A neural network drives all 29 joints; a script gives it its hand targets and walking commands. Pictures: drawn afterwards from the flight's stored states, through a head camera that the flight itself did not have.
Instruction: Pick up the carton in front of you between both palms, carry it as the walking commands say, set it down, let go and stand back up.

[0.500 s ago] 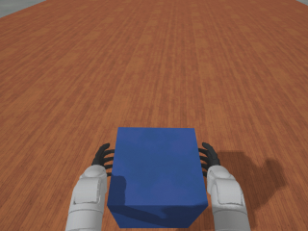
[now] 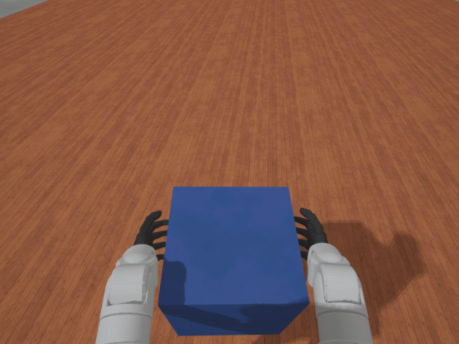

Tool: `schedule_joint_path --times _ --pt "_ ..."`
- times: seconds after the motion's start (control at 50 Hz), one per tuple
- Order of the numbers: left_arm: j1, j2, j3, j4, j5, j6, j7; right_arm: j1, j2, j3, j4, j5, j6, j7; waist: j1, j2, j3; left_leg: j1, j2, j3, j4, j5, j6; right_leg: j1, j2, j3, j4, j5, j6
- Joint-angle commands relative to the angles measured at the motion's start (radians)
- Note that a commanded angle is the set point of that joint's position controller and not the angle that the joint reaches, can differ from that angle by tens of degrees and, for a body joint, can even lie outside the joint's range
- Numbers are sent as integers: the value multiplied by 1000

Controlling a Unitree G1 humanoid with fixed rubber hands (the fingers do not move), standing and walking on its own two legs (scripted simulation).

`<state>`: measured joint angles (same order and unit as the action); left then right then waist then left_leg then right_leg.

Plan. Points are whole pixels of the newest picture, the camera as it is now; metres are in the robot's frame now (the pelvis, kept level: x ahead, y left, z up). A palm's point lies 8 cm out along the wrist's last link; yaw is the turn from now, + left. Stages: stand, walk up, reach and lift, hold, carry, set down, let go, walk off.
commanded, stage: carry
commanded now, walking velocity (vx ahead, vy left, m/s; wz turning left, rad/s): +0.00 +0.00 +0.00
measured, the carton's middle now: (230, 265) +0.30 +0.00 -0.03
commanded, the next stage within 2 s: hold in 0.86 s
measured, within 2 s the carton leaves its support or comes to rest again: neither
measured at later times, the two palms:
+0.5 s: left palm (144, 261) +0.27 +0.15 +0.04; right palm (317, 259) +0.28 -0.15 +0.04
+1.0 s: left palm (139, 260) +0.27 +0.15 +0.04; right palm (315, 254) +0.28 -0.15 +0.05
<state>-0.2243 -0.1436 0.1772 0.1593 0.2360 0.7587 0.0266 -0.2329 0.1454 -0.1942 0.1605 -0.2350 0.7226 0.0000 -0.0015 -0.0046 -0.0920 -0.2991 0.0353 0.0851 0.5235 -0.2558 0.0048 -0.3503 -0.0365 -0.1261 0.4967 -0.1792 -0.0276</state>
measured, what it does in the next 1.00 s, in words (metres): stands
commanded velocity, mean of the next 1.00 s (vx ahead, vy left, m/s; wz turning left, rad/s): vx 0.00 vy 0.00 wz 0.00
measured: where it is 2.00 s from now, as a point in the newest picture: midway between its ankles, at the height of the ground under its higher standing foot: outside the picture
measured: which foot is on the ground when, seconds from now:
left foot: down 0.00-1.00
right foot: down 0.00-1.00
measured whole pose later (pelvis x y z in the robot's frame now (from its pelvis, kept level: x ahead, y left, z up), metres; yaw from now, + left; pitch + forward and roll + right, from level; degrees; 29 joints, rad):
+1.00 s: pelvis -0.01 +0.00 +0.00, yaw +1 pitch -6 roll +0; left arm -0.24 -0.15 0.20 0.23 0.25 0.71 0.01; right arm -0.25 0.15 -0.20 0.19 -0.27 0.71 0.00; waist -0.01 0.01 0.02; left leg -0.14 0.02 0.06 0.46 -0.22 0.01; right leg -0.18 -0.03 -0.11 0.43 -0.15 -0.02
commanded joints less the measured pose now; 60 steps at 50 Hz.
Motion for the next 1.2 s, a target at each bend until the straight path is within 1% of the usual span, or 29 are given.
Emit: schedule_joint_path --times 0.0,0.02,0.1,0.2,0.26,0.28,0.32,0.36,0.38,0.44,0.46,0.5,0.58,0.64,0.72,0.84,0.86,0.88,0.9,0.92,0.98,1.0,1.02,1.04,1.06,1.1,1.14,1.16,1.18 --pt "-465 -894 -576 -74 -269 -49 -221 -398 875 553 -42 226 -15 207 -1 5 -284 67 105 -106 -71 107 31 145 -117 147 -66 154 -18" --pt "-473 -891 -593 -113 -261 -53 -219 -403 876 566 -39 239 -18 208 9 43 -300 48 100 -104 -74 159 22 163 -118 128 -43 172 -14" --pt "-512 -870 -556 -74 -245 -52 -227 -393 879 537 16 199 -6 207 3 -40 -246 41 96 -117 -101 65 29 120 -117 124 -52 53 -11" --pt "-488 -891 -533 -42 -229 -45 -222 -452 879 543 -37 219 -20 208 5 78 -218 -11 118 -148 -149 -3 33 136 -102 130 -69 -1 -9" --pt "-544 -894 -561 -79 -253 -52 -225 -421 892 548 -17 205 -15 210 1 -24 -209 26 92 -122 -117 34 21 79 -109 137 -76 -73 -11" --pt "-494 -879 -539 -45 -248 -43 -227 -415 889 532 22 226 -7 214 3 17 -222 16 94 -131 -133 1 34 84 -115 139 -91 -84 -15" --pt "-517 -884 -548 -78 -247 -47 -224 -426 894 550 9 220 -9 213 8 -34 -217 0 94 -134 -137 -3 34 103 -97 130 -62 -68 -6" --pt "-470 -882 -524 -54 -235 -43 -222 -449 883 556 -3 238 -18 220 1 50 -259 36 95 -124 -101 32 33 104 -127 145 -83 -12 -15" --pt "-528 -892 -582 -103 -251 -51 -222 -431 885 561 -8 219 -14 216 7 -32 -247 41 88 -110 -78 56 23 104 -118 150 -103 -2 -9" --pt "-545 -916 -551 -52 -256 -51 -227 -448 895 541 -7 218 -11 214 -2 -63 -229 40 77 -106 -77 44 21 80 -133 174 -121 -50 -15" --pt "-466 -898 -536 -45 -233 -45 -226 -441 870 559 -50 217 -10 210 2 2 -235 56 74 -99 -79 45 25 73 -131 168 -136 -37 -19" --pt "-482 -883 -546 -68 -239 -41 -222 -419 882 542 -42 215 -14 212 -3 9 -253 38 106 -125 -98 71 38 115 -111 135 -96 69 -13" --pt "-483 -871 -548 -102 -240 -52 -210 -449 864 573 -60 247 -17 204 5 39 -274 12 96 -124 -122 25 43 153 -118 137 -73 25 -20" --pt "-444 -862 -526 -69 -232 -46 -211 -418 865 572 -34 229 -20 210 -1 -36 -262 42 98 -123 -76 97 25 96 -112 141 -98 15 -23" --pt "-480 -878 -553 -97 -248 -52 -216 -381 868 548 -13 210 -12 205 3 25 -239 6 82 -111 -75 35 24 100 -125 159 -119 -13 -11" --pt "-507 -895 -563 -101 -251 -60 -219 -418 878 543 -26 223 -27 213 8 24 -238 24 99 -128 -96 76 36 98 -114 136 -92 17 -16" --pt "-476 -954 -551 -46 -255 -67 -230 -347 937 553 -11 234 -17 220 -55 51 -232 177 -127 -161 -147 119 24 403 89 201 -122 133 -17" --pt "-422 -936 -521 -33 -260 -88 -235 -424 918 565 -90 245 -33 233 -5 -40 -195 126 -95 -179 -145 69 48 371 94 210 -81 79 -9" --pt "-505 -963 -547 -61 -233 -89 -238 -457 943 585 -22 237 -44 245 26 55 -189 103 -116 -166 -174 38 27 411 86 210 -103 100 1" --pt "-455 -947 -458 15 -167 -90 -241 -505 933 533 -15 204 -49 244 60 40 -165 50 -85 -206 -213 15 40 425 88 199 -92 67 -6" --pt "-514 -957 -505 -10 -255 -109 -256 -455 914 523 -3 204 -57 232 -53 -10 -161 103 -79 -203 -169 32 45 445 88 223 -101 68 -11" --pt "-496 -947 -490 12 -211 -104 -250 -482 937 524 5 205 -54 236 11 4 -108 82 -73 -218 -185 30 48 422 97 217 -89 78 -12" --pt "-518 -942 -470 -2 -200 -99 -242 -489 931 521 23 201 -46 238 17 28 -48 56 -98 -193 -179 17 37 438 89 225 -99 63 -14" --pt "-540 -912 -449 55 -205 -97 -245 -434 917 465 115 179 -29 233 -19 18 -44 79 -81 -197 -181 -22 42 442 77 225 -108 37 -9" --pt "-527 -904 -429 59 -206 -92 -250 -448 889 458 108 168 -26 227 16 -22 -25 45 -63 -215 -193 1 44 486 95 199 -96 54 -12" --pt "-575 -918 -455 6 -219 -93 -263 -463 918 447 68 162 -30 233 -44 -34 -12 113 -73 -198 -192 24 38 391 107 191 -123 38 -12" --pt "-560 -892 -373 105 -157 -81 -254 -477 878 436 107 156 -26 235 -24 72 39 63 -97 -189 -193 20 30 437 71 223 -133 75 -22" --pt "-588 -899 -379 114 -163 -90 -253 -500 869 391 153 146 -28 234 -2 46 23 27 -86 -210 -195 9 36 493 75 222 -123 71 -17" --pt "-581 -908 -425 92 -173 -99 -250 -486 886 440 89 150 -41 239 -40 18 -30 115 -103 -189 -187 88 31 440 98 227 -121 142 4"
